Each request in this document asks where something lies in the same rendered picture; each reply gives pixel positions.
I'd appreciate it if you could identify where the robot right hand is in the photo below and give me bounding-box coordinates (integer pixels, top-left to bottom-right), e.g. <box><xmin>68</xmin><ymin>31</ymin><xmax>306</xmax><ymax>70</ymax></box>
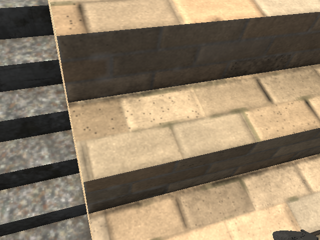
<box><xmin>272</xmin><ymin>229</ymin><xmax>319</xmax><ymax>240</ymax></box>

